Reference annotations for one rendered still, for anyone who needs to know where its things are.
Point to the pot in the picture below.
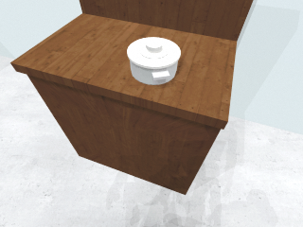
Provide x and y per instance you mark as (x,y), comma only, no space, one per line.
(153,76)

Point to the table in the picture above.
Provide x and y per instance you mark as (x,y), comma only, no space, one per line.
(158,133)

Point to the lid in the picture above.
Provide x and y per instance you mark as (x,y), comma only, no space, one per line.
(141,56)

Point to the knob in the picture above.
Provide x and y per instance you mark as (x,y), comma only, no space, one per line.
(154,45)

